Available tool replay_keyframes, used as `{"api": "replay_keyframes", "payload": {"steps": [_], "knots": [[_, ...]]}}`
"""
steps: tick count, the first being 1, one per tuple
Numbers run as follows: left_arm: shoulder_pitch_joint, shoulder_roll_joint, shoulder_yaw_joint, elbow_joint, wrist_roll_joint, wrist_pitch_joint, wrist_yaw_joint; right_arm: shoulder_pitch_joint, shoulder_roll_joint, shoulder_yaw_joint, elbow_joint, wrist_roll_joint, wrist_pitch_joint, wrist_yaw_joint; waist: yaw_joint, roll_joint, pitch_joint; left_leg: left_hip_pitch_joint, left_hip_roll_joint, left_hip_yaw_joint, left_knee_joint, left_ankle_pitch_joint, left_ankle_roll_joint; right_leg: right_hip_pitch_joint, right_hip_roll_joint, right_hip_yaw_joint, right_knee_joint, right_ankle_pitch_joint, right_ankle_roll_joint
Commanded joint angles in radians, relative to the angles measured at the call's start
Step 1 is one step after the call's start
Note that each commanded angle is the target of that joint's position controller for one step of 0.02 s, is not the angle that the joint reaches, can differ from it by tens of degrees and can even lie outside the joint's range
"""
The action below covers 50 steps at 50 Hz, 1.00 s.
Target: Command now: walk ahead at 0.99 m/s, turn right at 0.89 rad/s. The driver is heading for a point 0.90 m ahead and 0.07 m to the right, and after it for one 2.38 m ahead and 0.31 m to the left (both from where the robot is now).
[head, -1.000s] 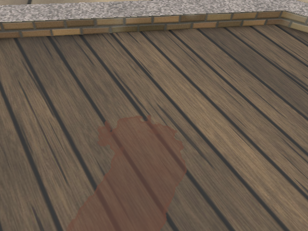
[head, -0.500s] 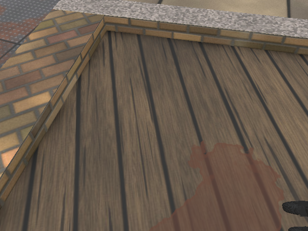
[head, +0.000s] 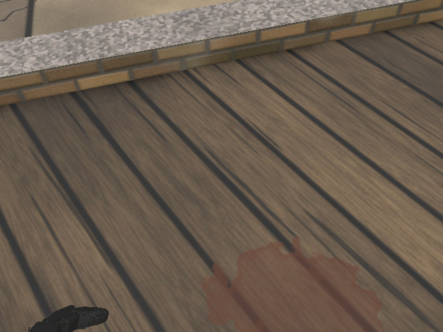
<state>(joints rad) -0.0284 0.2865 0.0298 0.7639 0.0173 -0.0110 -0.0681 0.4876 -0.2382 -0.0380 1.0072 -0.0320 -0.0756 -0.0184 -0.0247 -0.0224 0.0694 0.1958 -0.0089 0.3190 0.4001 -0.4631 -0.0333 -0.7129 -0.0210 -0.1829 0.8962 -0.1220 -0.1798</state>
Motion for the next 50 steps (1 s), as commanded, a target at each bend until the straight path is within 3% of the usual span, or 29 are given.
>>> {"api": "replay_keyframes", "payload": {"steps": [1, 2, 3, 4, 5, 6, 7, 8, 11, 16, 19, 22, 24, 25, 26, 27, 29, 30, 32, 36, 41, 43, 44, 45, 46, 47, 48, 49, 50], "knots": [[0.373, 0.098, 0.026, 0.040, -0.005, 0.008, 0.003, -0.201, -0.247, -0.044, -0.143, -0.013, 0.007, -0.031, 0.276, 0.113, -0.119, -0.247, 0.305, -0.061, 0.306, 1.590, 0.040, 0.516, 0.095, -0.012, -0.042, -0.052, -0.070], [0.589, 0.150, 0.056, 0.112, -0.005, 0.010, 0.017, -0.259, -0.246, -0.047, -0.167, -0.008, 0.017, -0.024, 0.365, 0.069, -0.223, -0.370, 0.284, -0.092, 0.609, 1.393, 0.051, 0.791, 0.104, 0.059, -0.113, -0.045, -0.102], [0.574, 0.179, 0.078, 0.139, -0.026, 0.010, 0.035, -0.289, -0.195, -0.043, -0.171, -0.006, 0.024, 0.001, 0.326, -0.108, -0.173, -0.598, 0.096, -0.093, 1.013, 0.432, 0.044, 0.914, 0.073, 0.160, -0.216, -0.078, -0.139], [0.468, 0.233, 0.084, 0.110, -0.032, 0.018, 0.043, -0.275, -0.075, -0.003, -0.227, -0.025, 0.010, 0.008, 0.204, -0.264, -0.093, -0.860, -0.008, -0.164, 1.340, -0.045, 0.038, 0.874, -0.015, 0.449, -0.219, 0.015, -0.176], [0.437, 0.286, 0.086, 0.070, -0.013, 0.019, 0.045, -0.227, -0.100, 0.002, -0.350, -0.012, -0.017, 0.017, 0.117, -0.286, -0.243, -1.083, -0.026, -0.367, 1.303, -0.053, 0.033, 1.055, -0.173, 0.902, -0.481, -0.203, -0.319], [0.431, 0.236, 0.087, 0.061, 0.004, 0.018, 0.054, -0.268, -0.158, -0.002, -0.335, -0.019, -0.037, 0.017, 0.123, -0.094, -0.128, -1.151, 0.019, -0.401, 1.197, -0.014, 0.035, 0.971, -0.233, 1.021, -0.667, -0.440, -0.287], [0.390, 0.190, 0.078, 0.062, 0.008, 0.009, 0.062, -0.285, -0.182, -0.006, -0.320, -0.016, -0.038, 0.019, 0.071, 0.024, -0.001, -1.104, 0.056, -0.401, 1.104, 0.054, 0.029, 0.800, -0.211, 0.959, -0.694, -0.424, -0.242], [0.352, 0.178, 0.072, 0.062, 0.001, -0.007, 0.068, -0.308, -0.169, -0.001, -0.316, -0.032, -0.027, 0.016, 0.025, 0.065, 0.033, -1.034, 0.083, -0.406, 1.039, 0.070, 0.015, 0.683, -0.164, 0.874, -0.682, -0.301, -0.216], [0.311, 0.151, 0.055, 0.049, -0.016, -0.065, 0.078, -0.299, -0.130, 0.013, -0.308, -0.047, 0.029, 0.023, -0.041, 0.101, 0.046, -0.827, 0.143, -0.362, 0.795, 0.141, -0.034, 0.422, -0.033, 0.614, -0.703, -0.048, -0.165], [0.462, 0.123, 0.052, 0.101, -0.034, -0.100, 0.064, -0.542, -0.047, 0.045, -0.389, -0.009, 0.016, 0.052, 0.085, 0.068, 0.052, -0.742, 0.099, -0.243, 0.322, 0.554, 0.012, 0.481, 0.045, 0.414, -0.753, 0.412, -0.056], [0.515, 0.135, 0.048, 0.125, -0.025, -0.114, 0.062, -0.599, -0.066, 0.038, -0.406, 0.019, 0.010, 0.056, 0.134, 0.018, 0.020, -0.691, 0.050, -0.195, 0.145, 0.690, 0.087, 0.677, -0.018, 0.363, -0.811, 0.613, -0.002], [0.485, 0.199, 0.060, 0.131, 0.010, -0.109, 0.082, -0.464, -0.154, 0.003, -0.369, 0.019, 0.010, 0.049, 0.033, -0.071, -0.099, -0.593, -0.045, -0.189, 0.123, 0.510, 0.136, 0.900, -0.097, 0.291, -0.637, 1.075, 0.049], [0.395, 0.219, 0.072, 0.114, 0.055, -0.078, 0.100, -0.098, -0.220, -0.032, -0.252, 0.036, 0.019, 0.029, -0.157, -0.099, -0.234, -0.338, -0.082, -0.201, 0.138, 0.376, 0.170, 0.898, -0.117, 0.229, -0.245, 1.221, 0.058], [0.319, 0.213, 0.071, 0.096, 0.059, -0.069, 0.104, 0.112, -0.248, -0.052, -0.191, 0.032, 0.029, 0.016, -0.272, -0.056, -0.277, -0.128, -0.031, -0.263, 0.141, 0.280, 0.206, 0.727, -0.067, 0.177, 0.118, 1.055, 0.067], [0.383, 0.062, 0.035, 0.047, 0.027, -0.084, 0.081, 0.144, -0.330, -0.079, -0.168, 0.002, 0.033, 0.012, -0.164, 0.250, -0.307, 0.171, 0.174, -0.714, 0.170, 0.067, 0.364, 0.234, 0.105, 0.184, 0.601, 0.153, 0.138], [0.432, 0.054, 0.014, 0.028, 0.011, -0.115, 0.062, 0.031, -0.271, -0.070, -0.171, 0.009, 0.041, 0.033, -0.070, 0.314, -0.346, 0.204, 0.279, -1.203, -0.100, -0.065, 0.441, 0.005, 0.170, 0.279, 0.688, -0.272, 0.133], [0.279, 0.108, 0.003, -0.008, 0.025, -0.135, 0.061, -0.105, -0.175, -0.059, -0.199, 0.010, 0.031, 0.046, -0.042, 0.002, -0.152, -0.045, 0.250, -1.033, -0.170, -0.061, 0.409, -0.019, 0.035, 0.326, 0.563, -0.132, 0.108], [0.229, 0.099, -0.003, -0.029, 0.038, -0.132, 0.059, -0.093, -0.150, -0.051, -0.183, 0.008, 0.025, 0.043, -0.020, -0.060, -0.080, -0.178, 0.204, -0.944, -0.183, 0.028, 0.375, 0.017, 0.007, 0.312, 0.475, -0.131, 0.112], [0.206, 0.066, -0.019, -0.076, 0.067, -0.102, 0.050, -0.074, -0.149, -0.040, -0.148, 0.018, 0.011, 0.030, 0.043, -0.030, -0.008, -0.346, 0.126, -0.846, -0.211, 0.135, 0.352, 0.055, -0.025, 0.294, 0.365, -0.163, 0.151], [0.056, 0.042, -0.050, -0.170, 0.044, -0.087, 0.046, -0.050, -0.202, -0.051, -0.153, 0.030, -0.009, 0.027, 0.047, 0.005, 0.066, -0.552, 0.049, -0.667, -0.197, 0.885, 0.319, 0.146, -0.006, 0.172, 0.023, -0.075, 0.225], [-0.026, 0.023, -0.064, -0.208, 0.011, -0.082, 0.056, 0.051, -0.194, -0.068, -0.139, 0.041, 0.035, 0.020, -0.049, 0.103, -0.085, -0.488, -0.073, -0.626, -0.001, 1.032, 0.104, 0.414, 0.135, 0.141, -0.318, 0.238, 0.199], [0.043, 0.073, -0.048, -0.198, 0.012, -0.088, 0.082, 0.013, -0.209, -0.079, -0.163, 0.036, 0.040, 0.006, -0.004, 0.125, -0.126, -0.453, -0.083, -0.693, 0.148, 0.999, 0.061, 0.542, 0.141, 0.206, -0.429, 0.253, 0.189], [0.148, 0.104, -0.036, -0.170, 0.010, -0.097, 0.094, -0.046, -0.222, -0.085, -0.187, 0.036, 0.036, 0.003, 0.064, 0.118, -0.165, -0.456, -0.101, -0.701, 0.299, 0.928, 0.045, 0.651, 0.100, 0.248, -0.504, 0.338, 0.174], [0.301, 0.148, -0.020, -0.127, 0.022, -0.108, 0.104, -0.078, -0.197, -0.081, -0.215, 0.048, 0.030, 0.003, 0.127, 0.086, -0.244, -0.515, -0.118, -0.658, 0.530, 0.657, 0.035, 0.819, -0.041, 0.338, -0.498, 0.506, 0.140], [0.398, 0.200, -0.008, -0.118, 0.035, -0.107, 0.108, -0.028, -0.095, -0.059, -0.251, 0.062, 0.035, -0.007, 0.108, -0.105, -0.373, -0.672, -0.197, -0.498, 0.865, -0.246, 0.035, 1.025, -0.354, 0.521, -0.330, 1.104, 0.081], [0.408, 0.164, -0.001, -0.134, 0.022, -0.095, 0.088, 0.140, -0.132, -0.058, -0.280, 0.094, 0.050, -0.025, 0.038, -0.151, -0.600, -0.749, -0.147, -0.467, 1.070, -0.311, 0.029, 1.158, -0.595, 0.712, -0.251, 1.267, -0.063], [0.291, 0.110, 0.005, -0.167, 0.005, -0.086, 0.091, 0.100, -0.188, -0.065, -0.256, 0.052, 0.068, -0.026, 0.041, -0.085, -0.586, -0.773, -0.078, -0.433, 1.086, -0.125, 0.030, 1.036, -0.508, 0.711, -0.344, 0.937, -0.091], [0.224, 0.025, -0.016, -0.180, 0.002, -0.082, 0.096, -0.001, -0.199, -0.072, -0.267, 0.027, 0.082, -0.015, 0.036, -0.036, -0.439, -0.802, -0.051, -0.410, 1.025, -0.036, 0.013, 0.891, -0.394, 0.572, -0.404, 0.730, -0.058], [0.201, -0.002, -0.025, -0.166, 0.010, -0.073, 0.099, -0.053, -0.183, -0.075, -0.279, 0.014, 0.095, 0.002, 0.019, -0.029, -0.335, -0.820, -0.033, -0.398, 0.984, -0.009, -0.006, 0.792, -0.330, 0.490, -0.452, 0.614, -0.027]]}}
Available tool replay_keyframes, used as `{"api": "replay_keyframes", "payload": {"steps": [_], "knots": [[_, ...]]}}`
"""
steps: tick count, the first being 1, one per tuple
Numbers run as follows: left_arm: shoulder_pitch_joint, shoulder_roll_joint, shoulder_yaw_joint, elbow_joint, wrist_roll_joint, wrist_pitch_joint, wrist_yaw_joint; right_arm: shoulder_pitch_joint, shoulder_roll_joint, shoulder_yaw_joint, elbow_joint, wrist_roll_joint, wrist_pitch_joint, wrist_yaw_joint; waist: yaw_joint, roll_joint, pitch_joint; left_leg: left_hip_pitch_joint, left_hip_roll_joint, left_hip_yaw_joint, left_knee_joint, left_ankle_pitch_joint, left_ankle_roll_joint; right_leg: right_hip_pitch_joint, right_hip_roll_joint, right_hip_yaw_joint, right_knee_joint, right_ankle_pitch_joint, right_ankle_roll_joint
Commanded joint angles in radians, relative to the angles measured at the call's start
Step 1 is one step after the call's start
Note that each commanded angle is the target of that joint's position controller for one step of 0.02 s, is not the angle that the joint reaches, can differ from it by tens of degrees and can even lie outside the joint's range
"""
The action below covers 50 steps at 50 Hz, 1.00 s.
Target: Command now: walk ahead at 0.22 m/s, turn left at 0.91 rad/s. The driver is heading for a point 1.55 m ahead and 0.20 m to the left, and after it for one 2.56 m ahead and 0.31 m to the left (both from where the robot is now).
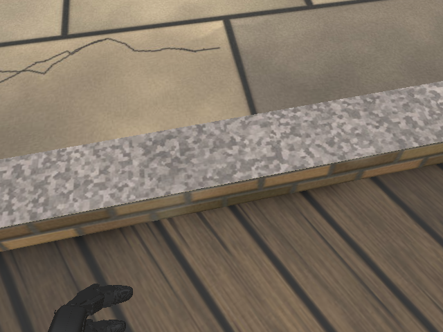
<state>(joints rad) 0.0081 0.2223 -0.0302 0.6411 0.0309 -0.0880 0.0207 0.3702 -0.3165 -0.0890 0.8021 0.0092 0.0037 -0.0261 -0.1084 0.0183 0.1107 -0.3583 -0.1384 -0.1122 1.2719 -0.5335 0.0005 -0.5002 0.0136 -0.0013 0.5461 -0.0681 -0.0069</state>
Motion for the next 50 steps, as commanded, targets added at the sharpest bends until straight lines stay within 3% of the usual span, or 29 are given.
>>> {"api": "replay_keyframes", "payload": {"steps": [1, 2, 4, 9, 12, 15, 16, 17, 18, 19, 20, 21, 22, 23, 25, 28, 29, 31, 33, 36, 37, 38, 39, 40, 41, 42, 44, 46, 50], "knots": [[0.160, 0.074, 0.038, -0.034, -0.004, 0.012, 0.018, 0.042, -0.091, -0.024, -0.082, -0.035, 0.034, 0.026, 0.093, -0.101, -0.300, -0.258, 0.115, 0.042, 0.091, 0.071, -0.053, 0.487, -0.336, 0.237, -0.137, 0.558, -0.197], [0.179, 0.093, 0.046, -0.013, -0.012, 0.016, 0.020, 0.032, -0.067, -0.020, -0.095, -0.040, 0.052, 0.039, 0.084, -0.128, -0.248, -0.222, 0.126, 0.052, 0.058, 0.078, -0.057, 0.394, -0.323, 0.183, -0.166, 0.559, -0.192], [0.185, 0.119, 0.062, 0.003, -0.009, 0.014, 0.016, 0.005, -0.035, -0.012, -0.125, -0.036, 0.071, 0.047, 0.063, -0.140, -0.233, -0.203, 0.137, 0.071, 0.016, 0.104, -0.054, 0.326, -0.325, 0.119, -0.200, 0.537, -0.208], [0.141, 0.150, 0.082, -0.003, 0.004, 0.028, 0.008, -0.115, -0.039, 0.001, -0.206, -0.032, 0.096, 0.069, 0.045, -0.169, -0.212, -0.119, 0.201, 0.109, -0.228, 0.270, -0.023, 0.213, -0.338, -0.040, -0.246, 0.247, -0.173], [0.156, 0.191, 0.100, -0.007, 0.009, 0.041, -0.001, -0.202, -0.050, 0.006, -0.241, -0.024, 0.099, 0.082, 0.077, -0.193, -0.187, 0.012, 0.181, 0.168, -0.417, 0.274, -0.003, 0.153, -0.330, -0.119, -0.231, 0.041, -0.127], [0.226, 0.231, 0.118, 0.011, -0.004, 0.066, -0.016, -0.236, -0.063, 0.004, -0.261, -0.025, 0.083, 0.083, 0.111, -0.190, -0.175, 0.063, 0.137, 0.194, -0.588, 0.189, 0.019, 0.221, -0.354, -0.115, -0.154, 0.008, -0.105], [0.236, 0.238, 0.123, 0.018, -0.013, 0.079, -0.018, -0.207, -0.058, 0.005, -0.251, -0.030, 0.069, 0.080, 0.095, -0.163, -0.173, 0.124, 0.115, 0.201, -0.703, 0.226, 0.032, 0.216, -0.335, -0.137, -0.090, -0.023, -0.075], [0.298, 0.224, 0.123, 0.039, -0.009, 0.093, -0.024, -0.155, -0.077, 0.001, -0.226, -0.041, 0.051, 0.069, 0.089, -0.062, -0.182, 0.220, 0.122, 0.142, -0.827, 0.292, 0.045, 0.176, -0.293, -0.171, 0.032, -0.074, -0.030], [0.361, 0.152, 0.107, 0.025, 0.003, 0.109, -0.034, -0.132, -0.167, -0.011, -0.234, -0.048, 0.031, 0.050, 0.107, 0.232, -0.186, 0.307, 0.393, -0.197, -0.946, 0.528, 0.087, 0.019, -0.186, -0.245, 0.311, -0.452, 0.036], [0.321, 0.130, 0.093, -0.020, 0.001, 0.134, -0.016, -0.142, -0.274, -0.037, -0.263, -0.037, 0.028, 0.042, 0.074, 0.313, -0.192, 0.238, 0.576, -0.368, -0.963, 0.761, 0.250, -0.111, -0.062, -0.147, 0.461, -0.595, 0.065], [0.259, 0.161, 0.099, -0.010, -0.009, 0.148, -0.012, -0.104, -0.186, -0.018, -0.240, -0.028, 0.029, 0.035, 0.036, 0.184, -0.219, 0.217, 0.522, -0.244, -0.937, 0.821, 0.272, -0.051, -0.096, -0.047, 0.523, -0.533, 0.059], [0.259, 0.127, 0.090, 0.003, -0.032, 0.150, -0.017, -0.184, -0.102, 0.020, -0.231, -0.034, 0.028, 0.026, 0.092, 0.183, -0.178, 0.163, 0.453, -0.126, -0.940, 0.819, 0.240, -0.006, -0.093, -0.018, 0.492, -0.461, 0.047], [0.292, 0.116, 0.085, 0.038, -0.036, 0.143, -0.021, -0.270, -0.040, 0.043, -0.230, -0.035, 0.026, 0.019, 0.136, 0.163, -0.165, 0.135, 0.389, -0.033, -0.957, 0.763, 0.193, 0.056, -0.096, -0.005, 0.428, -0.393, 0.045], [0.329, 0.128, 0.090, 0.072, -0.024, 0.142, -0.025, -0.315, -0.014, 0.055, -0.231, -0.034, 0.019, 0.007, 0.153, 0.183, -0.165, 0.123, 0.354, 0.038, -0.953, 0.784, 0.173, 0.115, -0.071, -0.022, 0.408, -0.348, 0.041], [0.342, 0.165, 0.106, 0.086, -0.022, 0.140, -0.036, -0.288, -0.043, 0.048, -0.214, -0.034, 0.017, -0.002, 0.140, 0.152, -0.166, 0.162, 0.364, 0.083, -0.920, 0.855, 0.177, 0.127, -0.027, -0.025, 0.411, -0.361, 0.033], [0.304, 0.136, 0.101, 0.065, -0.027, 0.141, -0.047, -0.239, -0.073, 0.032, -0.194, -0.028, 0.024, -0.006, 0.108, 0.101, -0.165, 0.234, 0.418, 0.065, -0.900, 0.762, 0.194, 0.095, -0.037, -0.034, 0.361, -0.381, 0.016], [0.296, 0.132, 0.098, 0.057, -0.021, 0.142, -0.050, -0.205, -0.081, 0.026, -0.189, -0.036, 0.025, -0.003, 0.084, 0.109, -0.191, 0.245, 0.429, 0.045, -0.952, 0.462, 0.196, 0.098, -0.042, -0.048, 0.338, -0.377, 0.004], [0.236, 0.159, 0.107, 0.019, -0.006, 0.146, -0.072, -0.182, -0.118, 0.010, -0.179, -0.042, 0.021, 0.004, 0.060, 0.168, -0.148, 0.235, 0.470, -0.053, -1.078, -0.058, 0.194, 0.053, -0.047, -0.068, 0.306, -0.399, -0.020], [0.233, 0.162, 0.114, 0.011, -0.015, 0.144, -0.095, -0.200, -0.129, 0.001, -0.177, -0.041, 0.009, 0.011, 0.082, 0.135, -0.102, 0.195, 0.490, -0.068, -1.132, -0.181, 0.173, 0.076, -0.052, -0.068, 0.247, -0.429, -0.053], [0.367, 0.124, 0.112, 0.069, -0.042, 0.129, -0.105, -0.294, -0.133, -0.011, -0.184, -0.043, -0.008, 0.018, 0.180, 0.077, -0.088, 0.062, 0.454, 0.065, -1.108, -0.124, 0.111, 0.303, -0.034, -0.120, 0.066, -0.389, -0.123], [0.469, 0.112, 0.112, 0.116, -0.043, 0.121, -0.101, -0.355, -0.124, -0.012, -0.192, -0.043, -0.008, 0.017, 0.242, 0.033, -0.079, -0.023, 0.411, 0.144, -1.021, -0.130, 0.078, 0.430, -0.010, -0.158, -0.042, -0.313, -0.140], [0.621, 0.135, 0.124, 0.192, -0.033, 0.109, -0.090, -0.412, -0.085, -0.005, -0.207, -0.049, -0.007, 0.015, 0.303, -0.099, -0.053, -0.163, 0.320, 0.255, -0.778, -0.122, 0.030, 0.576, 0.003, -0.095, -0.149, -0.363, -0.165], [0.668, 0.195, 0.136, 0.203, -0.010, 0.094, -0.078, -0.422, 0.010, 0.025, -0.214, -0.051, -0.004, 0.024, 0.316, -0.317, -0.024, -0.398, 0.194, 0.334, -0.355, -0.090, 0.002, 0.652, -0.203, 0.278, -0.231, -0.595, -0.216], [0.560, 0.241, 0.130, 0.125, -0.010, 0.085, -0.064, -0.487, 0.056, 0.049, -0.293, -0.047, -0.014, 0.037, 0.262, -0.296, 0.006, -0.633, 0.098, 0.162, -0.236, -0.010, -0.025, 0.589, -0.341, 0.747, -0.407, -0.842, -0.312], [0.461, 0.254, 0.141, 0.095, -0.009, 0.088, -0.044, -0.513, 0.003, 0.044, -0.312, -0.046, -0.041, 0.054, 0.230, -0.210, 0.056, -0.677, 0.174, 0.070, -0.195, 0.113, -0.033, 0.535, -0.362, 0.756, -0.478, -0.851, -0.335], [0.420, 0.250, 0.141, 0.079, -0.017, 0.080, -0.037, -0.482, -0.060, 0.029, -0.286, -0.045, -0.058, 0.066, 0.199, -0.132, 0.051, -0.649, 0.194, 0.067, -0.211, 0.225, -0.042, 0.525, -0.326, 0.662, -0.454, -0.724, -0.316], [0.420, 0.248, 0.143, 0.086, -0.029, 0.056, -0.035, -0.391, -0.099, 0.018, -0.223, -0.071, -0.057, 0.070, 0.172, -0.074, -0.005, -0.526, 0.199, 0.086, -0.281, 0.314, -0.062, 0.529, -0.230, 0.498, -0.445, -0.498, -0.263], [0.468, 0.209, 0.129, 0.122, -0.034, 0.032, -0.037, -0.374, -0.079, 0.024, -0.206, -0.069, -0.039, 0.078, 0.176, -0.074, -0.020, -0.491, 0.189, 0.112, -0.323, 0.388, -0.061, 0.547, -0.182, 0.403, -0.455, -0.354, -0.240], [0.522, 0.192, 0.125, 0.169, -0.034, 0.010, -0.037, -0.468, -0.035, 0.046, -0.225, -0.051, -0.038, 0.081, 0.212, -0.099, -0.004, -0.441, 0.165, 0.168, -0.490, 0.497, -0.041, 0.538, -0.133, 0.291, -0.455, -0.128, -0.211]]}}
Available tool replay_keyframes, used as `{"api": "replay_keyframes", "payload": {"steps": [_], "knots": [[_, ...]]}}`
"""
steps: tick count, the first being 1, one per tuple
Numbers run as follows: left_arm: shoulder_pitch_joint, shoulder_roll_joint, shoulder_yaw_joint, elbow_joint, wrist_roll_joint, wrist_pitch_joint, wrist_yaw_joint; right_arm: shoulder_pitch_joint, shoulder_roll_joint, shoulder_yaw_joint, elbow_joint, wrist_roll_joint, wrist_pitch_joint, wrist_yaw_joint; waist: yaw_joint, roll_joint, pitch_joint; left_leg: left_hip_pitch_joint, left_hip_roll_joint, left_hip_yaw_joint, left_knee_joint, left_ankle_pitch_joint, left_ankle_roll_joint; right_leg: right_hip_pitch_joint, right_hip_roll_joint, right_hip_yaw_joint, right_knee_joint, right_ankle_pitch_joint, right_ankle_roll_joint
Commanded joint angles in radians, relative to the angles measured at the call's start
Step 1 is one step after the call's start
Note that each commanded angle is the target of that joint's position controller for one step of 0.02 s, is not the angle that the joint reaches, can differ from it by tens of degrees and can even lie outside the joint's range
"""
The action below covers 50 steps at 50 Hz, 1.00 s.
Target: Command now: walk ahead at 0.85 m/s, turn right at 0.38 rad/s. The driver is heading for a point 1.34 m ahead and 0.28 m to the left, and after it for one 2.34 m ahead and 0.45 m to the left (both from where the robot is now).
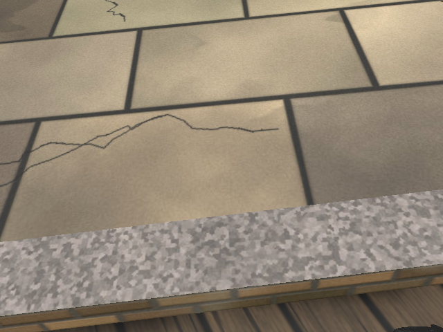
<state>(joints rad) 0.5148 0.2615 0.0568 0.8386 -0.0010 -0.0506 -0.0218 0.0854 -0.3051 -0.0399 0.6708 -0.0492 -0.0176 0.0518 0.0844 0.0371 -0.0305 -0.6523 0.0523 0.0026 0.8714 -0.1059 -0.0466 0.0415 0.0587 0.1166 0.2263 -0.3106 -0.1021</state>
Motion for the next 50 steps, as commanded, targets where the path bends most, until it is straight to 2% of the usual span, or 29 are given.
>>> {"api": "replay_keyframes", "payload": {"steps": [1, 6, 8, 9, 10, 11, 12, 15, 19, 22, 24, 26, 29, 30, 31, 32, 33, 34, 35, 36, 37, 38, 39, 40, 42, 44, 45, 48, 50], "knots": [[0.017, 0.157, 0.037, -0.022, -0.002, -0.032, 0.006, -0.212, -0.041, 0.001, -0.101, 0.012, -0.019, 0.004, 0.030, -0.134, 0.147, -0.125, -0.030, 0.074, -0.143, 0.092, 0.015, -0.003, -0.177, 0.143, -0.151, 0.167, -0.109], [-0.012, 0.179, 0.024, 0.022, 0.015, -0.059, 0.015, -0.228, -0.057, 0.004, -0.113, 0.019, -0.025, -0.005, -0.003, -0.171, 0.140, 0.100, -0.083, 0.161, -0.321, 0.056, 0.140, 0.054, -0.224, -0.022, -0.118, 0.821, -0.052], [-0.028, 0.215, 0.030, 0.030, 0.038, -0.052, 0.031, -0.021, -0.105, -0.014, -0.052, 0.021, -0.027, -0.019, -0.110, -0.207, -0.004, 0.295, -0.168, 0.174, -0.288, -0.048, 0.183, 0.118, -0.249, -0.080, 0.145, 1.314, -0.028], [-0.076, 0.220, 0.033, 0.024, 0.050, -0.039, 0.045, 0.248, -0.123, -0.028, 0.030, 0.029, -0.027, -0.031, -0.237, -0.218, -0.123, 0.546, -0.192, 0.167, -0.266, -0.068, 0.204, 0.047, -0.253, -0.116, 0.398, 1.419, -0.022], [-0.130, 0.223, 0.031, 0.006, 0.055, -0.038, 0.052, 0.460, -0.162, -0.049, 0.095, 0.023, -0.024, -0.048, -0.341, -0.155, -0.188, 0.800, -0.130, 0.077, -0.265, -0.162, 0.221, -0.156, -0.217, -0.142, 0.703, 1.253, -0.011], [-0.118, 0.103, -0.001, -0.049, 0.025, -0.051, 0.031, 0.507, -0.275, -0.084, 0.113, 0.001, -0.023, -0.059, -0.280, 0.148, -0.219, 0.974, 0.104, -0.409, -0.367, -0.509, 0.377, -0.522, -0.047, -0.152, 1.179, 0.563, 0.048], [-0.118, 0.094, -0.012, -0.065, 0.039, -0.076, 0.011, 0.410, -0.234, -0.074, 0.121, 0.018, -0.021, -0.041, -0.191, 0.225, -0.219, 0.979, 0.201, -0.888, -0.617, -0.619, 0.440, -0.747, 0.063, -0.036, 1.310, -0.057, 0.042], [-0.298, 0.131, -0.030, -0.123, 0.063, -0.091, 0.007, 0.258, -0.127, -0.056, 0.097, 0.033, -0.030, -0.035, -0.124, -0.073, 0.021, 0.589, 0.142, -0.618, -0.690, -0.359, 0.396, -0.719, -0.102, 0.006, 1.141, 0.078, 0.050], [-0.329, 0.073, -0.061, -0.188, 0.094, -0.032, 0.002, 0.250, -0.118, -0.043, 0.110, 0.040, -0.061, -0.048, -0.033, -0.037, 0.100, 0.298, 0.037, -0.416, -0.709, -0.097, 0.388, -0.635, -0.150, -0.057, 0.954, 0.016, 0.125], [-0.451, 0.021, -0.088, -0.263, 0.074, -0.021, -0.003, 0.259, -0.124, -0.048, 0.085, 0.040, -0.060, -0.060, -0.048, 0.005, 0.098, 0.236, 0.012, -0.382, -0.701, 0.070, 0.380, -0.662, -0.158, -0.125, 0.903, 0.056, 0.145], [-0.522, 0.069, -0.069, -0.297, 0.074, -0.021, 0.006, 0.340, -0.139, -0.055, 0.081, 0.032, -0.058, -0.066, -0.092, -0.019, 0.073, 0.492, 0.017, -0.458, -0.642, 0.097, 0.385, -0.924, -0.163, -0.107, 1.085, -0.018, 0.144], [-0.800, 0.005, -0.098, -0.405, 0.109, -0.044, 0.010, 0.661, -0.123, -0.059, 0.188, 0.024, -0.059, -0.094, -0.272, 0.015, 0.069, 1.071, 0.077, -0.602, -0.440, 0.457, 0.398, -1.484, -0.130, -0.105, 1.301, -0.387, 0.108], [-1.185, 0.003, -0.098, -0.593, 0.064, -0.078, 0.058, 1.080, -0.157, -0.091, 0.337, -0.059, -0.068, -0.159, -0.528, 0.214, 0.034, 1.806, 0.310, -0.795, -0.283, 0.866, 0.464, -2.425, -0.100, 0.082, 1.925, -0.957, 0.101], [-1.349, -0.047, -0.116, -0.671, 0.058, -0.086, 0.074, 1.177, -0.113, -0.085, 0.389, -0.091, -0.081, -0.176, -0.588, 0.225, 0.074, 1.901, 0.339, -0.740, -0.254, 1.021, 0.440, -2.652, -0.091, 0.112, 2.076, -1.188, 0.091], [-1.453, -0.113, -0.150, -0.754, 0.045, -0.092, 0.073, 1.170, -0.063, -0.070, 0.420, -0.079, -0.090, -0.180, -0.549, 0.163, 0.098, 1.769, 0.294, -0.630, -0.353, 0.991, 0.343, -2.564, -0.120, 0.105, 1.906, -1.272, 0.067], [-1.438, -0.145, -0.168, -0.791, 0.035, -0.105, 0.055, 0.992, -0.040, -0.060, 0.393, -0.046, -0.095, -0.174, -0.425, 0.127, 0.139, 1.361, 0.259, -0.553, -0.560, 0.791, 0.266, -2.207, -0.146, 0.082, 1.659, -1.152, 0.038], [-1.248, -0.176, -0.201, -0.774, 0.049, -0.095, 0.016, 0.680, -0.028, -0.059, 0.300, 0.019, -0.088, -0.165, -0.228, -0.056, 0.067, 0.720, 0.177, -0.452, -0.819, 0.676, 0.231, -1.383, -0.123, -0.004, 1.223, -0.762, 0.013], [-0.746, -0.142, -0.164, -0.624, 0.044, -0.069, -0.019, 0.414, -0.050, -0.054, 0.176, 0.094, -0.103, -0.127, 0.026, -0.205, -0.224, 0.081, 0.083, -0.337, -0.816, 0.878, 0.247, -0.200, 0.001, -0.111, 1.032, -0.079, -0.003], [-0.196, 0.008, -0.062, -0.441, 0.040, -0.022, -0.005, 0.282, -0.263, -0.100, 0.121, 0.158, -0.142, -0.063, 0.282, -0.128, -0.497, -0.157, 0.046, -0.329, -0.567, 1.245, 0.229, 0.489, 0.028, -0.122, 1.122, 0.205, 0.008], [0.151, 0.173, 0.035, -0.363, 0.037, 0.042, 0.045, 0.143, -0.435, -0.163, 0.111, 0.152, -0.185, -0.029, 0.476, 0.022, -0.612, -0.021, 0.072, -0.401, -0.239, 1.320, 0.151, 0.525, -0.047, 0.007, 1.000, -0.039, 0.007], [0.098, 0.288, 0.076, -0.296, 0.049, 0.040, 0.046, 0.111, -0.271, -0.148, 0.142, 0.094, -0.207, -0.016, 0.401, -0.341, -0.549, 0.087, -0.136, -0.353, 0.416, -0.055, 0.080, 0.323, -0.209, 0.253, 0.811, -0.088, -0.081], [0.094, 0.325, 0.060, -0.228, 0.037, 0.047, 0.054, 0.229, -0.124, -0.105, 0.085, 0.051, -0.198, 0.011, 0.268, -0.661, -0.514, 0.011, -0.317, -0.426, 0.762, -0.254, 0.096, 0.148, -0.302, 0.643, 0.431, 0.366, 0.024], [-0.121, 0.254, 0.043, -0.237, 0.011, 0.024, 0.039, 0.388, -0.040, -0.097, 0.065, 0.048, -0.174, -0.002, 0.028, -0.609, -0.336, -0.136, -0.289, -0.391, 0.865, -0.232, 0.098, 0.064, -0.358, 0.814, 0.268, 0.330, 0.032], [-0.308, 0.147, 0.017, -0.236, 0.010, 0.009, 0.024, 0.469, -0.001, -0.086, 0.105, 0.037, -0.137, -0.008, -0.100, -0.414, -0.216, -0.120, -0.218, -0.251, 0.878, -0.157, 0.091, -0.098, -0.318, 0.751, 0.244, 0.144, 0.008], [-0.432, -0.006, -0.004, -0.159, 0.008, -0.014, 0.001, 0.486, 0.116, -0.045, 0.115, -0.015, -0.068, -0.015, -0.229, -0.233, -0.057, -0.140, -0.163, -0.172, 1.002, -0.168, 0.116, -0.333, -0.225, 0.544, 0.280, -0.227, -0.042], [-0.296, -0.075, -0.010, 0.001, 0.015, -0.035, -0.016, 0.314, 0.230, 0.018, 0.008, -0.028, -0.036, -0.040, -0.226, -0.254, 0.037, -0.320, -0.155, -0.177, 1.129, -0.231, 0.178, -0.429, -0.202, 0.367, 0.254, -0.246, -0.018], [-0.252, -0.096, -0.016, 0.029, 0.020, -0.042, -0.020, 0.252, 0.222, 0.035, -0.025, -0.013, -0.031, -0.053, -0.217, -0.205, 0.074, -0.342, -0.136, -0.166, 1.018, -0.272, 0.185, -0.465, -0.197, 0.287, 0.211, -0.141, -0.010], [-0.277, -0.041, -0.015, 0.023, 0.013, -0.067, -0.012, 0.013, 0.040, 0.018, -0.117, 0.023, -0.037, -0.047, -0.181, -0.089, 0.164, -0.147, -0.113, -0.079, 0.463, -0.115, 0.133, -0.595, -0.122, 0.054, -0.007, 0.259, 0.019], [-0.192, 0.014, -0.008, 0.029, 0.003, -0.076, 0.010, -0.037, 0.010, 0.021, -0.120, 0.021, -0.042, -0.018, -0.150, -0.030, 0.099, 0.030, -0.083, 0.064, 0.142, 0.066, 0.099, -0.499, -0.089, -0.024, -0.086, 0.497, -0.009]]}}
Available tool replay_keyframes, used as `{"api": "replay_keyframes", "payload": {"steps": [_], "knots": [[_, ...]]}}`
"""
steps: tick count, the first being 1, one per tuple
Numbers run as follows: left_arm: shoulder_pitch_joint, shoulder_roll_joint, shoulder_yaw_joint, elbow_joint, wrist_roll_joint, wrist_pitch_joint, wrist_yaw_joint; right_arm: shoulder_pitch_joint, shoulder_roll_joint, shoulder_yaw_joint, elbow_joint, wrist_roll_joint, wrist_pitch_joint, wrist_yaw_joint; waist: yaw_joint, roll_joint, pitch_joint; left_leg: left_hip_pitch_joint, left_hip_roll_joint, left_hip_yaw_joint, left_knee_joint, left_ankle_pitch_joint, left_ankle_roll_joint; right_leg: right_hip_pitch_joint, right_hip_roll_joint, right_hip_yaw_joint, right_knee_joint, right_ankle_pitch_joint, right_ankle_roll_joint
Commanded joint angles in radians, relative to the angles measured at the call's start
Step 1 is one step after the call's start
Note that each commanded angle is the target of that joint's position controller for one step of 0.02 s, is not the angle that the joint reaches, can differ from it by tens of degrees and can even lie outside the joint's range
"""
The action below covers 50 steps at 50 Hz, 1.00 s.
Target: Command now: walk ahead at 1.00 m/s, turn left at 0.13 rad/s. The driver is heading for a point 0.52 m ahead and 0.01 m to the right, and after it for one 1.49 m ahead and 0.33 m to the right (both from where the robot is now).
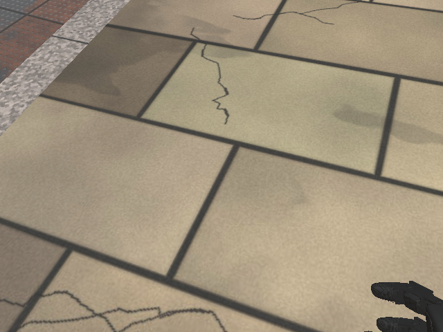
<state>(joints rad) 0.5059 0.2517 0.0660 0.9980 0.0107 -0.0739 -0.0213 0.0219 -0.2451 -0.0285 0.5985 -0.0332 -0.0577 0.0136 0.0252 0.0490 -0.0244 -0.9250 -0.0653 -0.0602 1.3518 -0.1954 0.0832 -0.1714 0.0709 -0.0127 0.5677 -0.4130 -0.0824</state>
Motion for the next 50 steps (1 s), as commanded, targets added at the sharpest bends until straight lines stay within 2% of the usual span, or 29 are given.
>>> {"api": "replay_keyframes", "payload": {"steps": [1, 3, 6, 9, 10, 11, 12, 13, 15, 17, 19, 20, 24, 26, 27, 29, 30, 31, 32, 33, 34, 35, 36, 38, 40, 43, 45, 48, 50], "knots": [[-0.144, 0.051, -0.012, -0.137, -0.020, -0.061, 0.017, 0.013, -0.015, 0.025, -0.052, 0.011, -0.009, 0.038, -0.077, -0.037, 0.055, 0.439, 0.041, 0.158, -0.503, 0.272, -0.019, -0.242, -0.116, 0.097, -0.480, 0.677, -0.020], [-0.021, 0.105, -0.001, -0.123, -0.032, -0.069, 0.024, -0.098, -0.001, 0.036, -0.055, 0.013, -0.013, 0.060, -0.008, -0.021, 0.045, 0.516, 0.009, 0.187, -0.699, 0.384, 0.008, -0.031, -0.152, 0.082, -0.567, 0.824, -0.009], [0.058, 0.184, 0.018, -0.115, -0.002, -0.046, 0.044, -0.088, -0.073, 0.023, -0.032, 0.002, -0.004, 0.037, -0.025, -0.163, 0.016, 0.489, -0.066, 0.212, -0.813, 0.206, 0.046, 0.315, -0.226, 0.068, -0.367, 1.442, 0.024], [-0.001, 0.197, 0.025, -0.119, 0.026, 0.002, 0.070, 0.310, -0.178, -0.025, 0.101, 0.010, -0.004, -0.012, -0.223, -0.163, -0.134, 0.885, -0.012, 0.133, -0.955, 0.181, 0.123, 0.275, -0.242, 0.051, 0.218, 1.511, 0.047], [-0.076, 0.162, 0.021, -0.160, 0.021, 0.003, 0.062, 0.439, -0.203, -0.044, 0.135, -0.006, -0.004, -0.026, -0.264, -0.063, -0.209, 1.180, 0.129, 0.004, -0.850, 0.044, 0.169, -0.026, -0.155, 0.045, 0.583, 0.851, 0.029], [-0.066, 0.041, -0.008, -0.220, 0.029, -0.023, 0.050, 0.449, -0.231, -0.048, 0.134, -0.012, -0.001, -0.025, -0.156, 0.195, -0.230, 1.357, 0.335, -0.312, -0.723, 0.341, 0.208, -0.363, 0.004, 0.059, 0.843, -0.103, 0.011], [0.000, 0.084, -0.006, -0.236, -0.027, -0.019, 0.052, 0.389, -0.191, -0.050, 0.125, -0.007, -0.001, -0.022, -0.121, 0.120, -0.266, 1.415, 0.431, -0.593, -0.920, -0.031, 0.367, -0.612, -0.011, 0.133, 0.985, -0.063, 0.014], [-0.104, 0.125, -0.007, -0.236, -0.002, -0.023, 0.048, 0.330, -0.126, -0.046, 0.116, 0.000, -0.006, -0.022, -0.114, -0.046, -0.113, 1.264, 0.389, -0.538, -1.051, -0.220, 0.336, -0.675, -0.077, 0.121, 0.921, 0.035, -0.006], [-0.202, 0.099, -0.015, -0.262, 0.022, -0.014, 0.027, 0.300, -0.086, -0.033, 0.157, -0.006, -0.027, -0.021, -0.040, -0.121, 0.088, 0.967, 0.295, -0.398, -1.145, -0.132, 0.260, -0.636, -0.119, 0.117, 0.816, 0.075, 0.007], [-0.187, 0.063, -0.026, -0.260, 0.029, 0.022, 0.000, 0.327, -0.081, -0.028, 0.186, -0.001, -0.054, -0.024, 0.012, -0.097, 0.150, 0.811, 0.276, -0.288, -1.216, -0.113, 0.214, -0.610, -0.150, 0.131, 0.755, 0.060, 0.028], [-0.289, 0.050, -0.035, -0.304, 0.031, 0.035, -0.016, 0.320, -0.096, -0.026, 0.202, 0.014, -0.076, -0.013, 0.016, -0.087, 0.194, 0.713, 0.210, -0.114, -1.294, 0.005, 0.140, -0.617, -0.160, 0.099, 0.630, 0.149, 0.033], [-0.347, 0.042, -0.042, -0.346, 0.028, 0.031, -0.020, 0.329, -0.121, -0.029, 0.203, 0.014, -0.087, -0.007, 0.010, -0.025, 0.209, 0.664, 0.213, -0.054, -1.309, 0.170, 0.129, -0.590, -0.169, 0.091, 0.526, 0.232, 0.031], [-0.490, 0.017, -0.058, -0.380, -0.001, 0.015, -0.050, 0.390, -0.125, -0.017, 0.236, 0.044, -0.114, -0.001, -0.035, -0.070, 0.184, 0.648, 0.167, 0.160, -1.396, 0.577, 0.029, -0.320, -0.120, -0.074, 0.187, 0.630, -0.022], [-0.468, 0.039, -0.054, -0.358, -0.008, 0.017, -0.050, 0.415, -0.171, -0.022, 0.241, 0.034, -0.111, -0.012, -0.031, -0.027, 0.121, 0.838, 0.180, 0.212, -1.316, 0.949, -0.012, -0.295, -0.052, -0.127, 0.142, 0.647, -0.045], [-0.463, 0.055, -0.052, -0.358, 0.008, 0.014, -0.049, 0.446, -0.197, -0.027, 0.246, 0.025, -0.101, -0.024, -0.024, 0.020, 0.104, 0.937, 0.204, 0.226, -1.222, 1.159, -0.034, -0.303, -0.022, -0.162, 0.121, 0.571, -0.061], [-0.316, 0.111, -0.032, -0.314, 0.025, 0.016, -0.041, 0.454, -0.230, -0.035, 0.256, 0.002, -0.063, -0.056, 0.069, 0.082, -0.001, 1.015, 0.242, 0.231, -0.921, 1.353, -0.057, -0.134, 0.052, -0.172, 0.091, 0.441, -0.092], [-0.098, 0.168, -0.006, -0.246, 0.022, 0.021, -0.033, 0.400, -0.252, -0.043, 0.236, -0.015, -0.042, -0.066, 0.174, 0.092, -0.110, 0.976, 0.248, 0.231, -0.649, 1.358, -0.063, 0.077, 0.072, -0.140, 0.085, 0.388, -0.114], [0.101, 0.223, 0.024, -0.195, 0.024, 0.026, -0.019, 0.332, -0.278, -0.051, 0.215, -0.016, -0.034, -0.068, 0.282, 0.057, -0.159, 0.823, 0.199, 0.253, -0.261, 1.129, -0.059, 0.288, 0.027, -0.043, 0.002, 0.343, -0.160], [0.065, 0.301, 0.054, -0.186, 0.009, 0.043, -0.001, 0.322, -0.137, -0.020, 0.161, -0.030, -0.059, -0.044, 0.152, -0.257, -0.163, 0.443, 0.017, 0.211, 0.143, -0.177, -0.076, 0.524, -0.154, 0.221, 0.107, 0.563, -0.201], [0.012, 0.383, 0.074, -0.226, 0.024, 0.049, 0.002, 0.417, -0.122, 0.001, 0.078, 0.037, -0.068, -0.034, 0.084, -0.326, -0.406, 0.124, -0.021, 0.001, 0.430, -0.339, -0.108, 0.776, -0.365, 0.740, -0.062, 0.351, -0.454], [-0.020, 0.313, 0.072, -0.252, 0.011, 0.054, 0.013, 0.304, -0.164, 0.007, 0.065, 0.013, -0.084, -0.033, 0.125, -0.059, -0.337, 0.067, 0.039, -0.046, 0.349, -0.205, -0.080, 0.675, -0.333, 0.797, -0.218, 0.183, -0.408], [-0.056, 0.257, 0.057, -0.225, 0.006, 0.053, 0.021, 0.256, -0.157, 0.013, 0.050, 0.007, -0.093, -0.025, 0.067, 0.008, -0.134, 0.076, 0.090, -0.047, 0.199, -0.150, -0.065, 0.453, -0.299, 0.707, -0.284, 0.131, -0.342], [-0.081, 0.217, 0.047, -0.211, 0.005, 0.046, 0.021, 0.219, -0.132, 0.020, 0.038, -0.012, -0.088, -0.023, 0.016, 0.057, -0.029, 0.128, 0.125, -0.035, 0.094, -0.148, -0.067, 0.264, -0.252, 0.622, -0.312, 0.183, -0.297], [-0.114, 0.179, 0.028, -0.215, -0.002, 0.023, 0.023, 0.231, -0.120, 0.029, 0.032, -0.050, -0.040, -0.019, -0.057, 0.061, 0.065, 0.235, 0.158, -0.025, 0.002, -0.195, -0.095, 0.002, -0.173, 0.515, -0.328, 0.307, -0.275], [-0.134, 0.199, 0.028, -0.225, -0.009, 0.001, 0.017, 0.191, -0.104, 0.038, -0.004, -0.051, -0.009, -0.012, -0.078, 0.022, 0.089, 0.283, 0.186, 0.016, -0.174, -0.212, -0.119, -0.147, -0.122, 0.434, -0.391, 0.270, -0.269], [-0.119, 0.182, 0.025, -0.217, -0.014, -0.018, 0.011, 0.017, -0.065, 0.060, -0.074, -0.027, -0.017, 0.011, -0.027, -0.043, 0.138, 0.393, 0.184, 0.080, -0.508, 0.141, -0.119, -0.251, -0.052, 0.318, -0.449, 0.456, -0.206], [-0.062, 0.180, 0.026, -0.200, -0.032, -0.031, 0.001, -0.038, -0.056, 0.062, -0.070, -0.012, -0.022, 0.019, 0.030, -0.045, 0.115, 0.490, 0.148, 0.111, -0.656, 0.364, -0.092, -0.195, -0.060, 0.294, -0.473, 0.612, -0.153], [-0.002, 0.208, 0.032, -0.170, -0.023, -0.033, 0.008, -0.100, -0.086, 0.051, -0.076, -0.003, -0.024, 0.013, 0.080, -0.063, 0.097, 0.461, 0.103, 0.127, -0.796, 0.388, -0.045, 0.066, -0.108, 0.280, -0.429, 0.841, -0.113], [0.003, 0.246, 0.037, -0.159, -0.009, -0.029, 0.025, -0.045, -0.130, 0.029, -0.063, -0.009, -0.029, 0.002, 0.044, -0.107, 0.026, 0.537, 0.041, 0.136, -0.838, 0.269, -0.014, 0.210, -0.140, 0.274, -0.281, 1.151, -0.082]]}}
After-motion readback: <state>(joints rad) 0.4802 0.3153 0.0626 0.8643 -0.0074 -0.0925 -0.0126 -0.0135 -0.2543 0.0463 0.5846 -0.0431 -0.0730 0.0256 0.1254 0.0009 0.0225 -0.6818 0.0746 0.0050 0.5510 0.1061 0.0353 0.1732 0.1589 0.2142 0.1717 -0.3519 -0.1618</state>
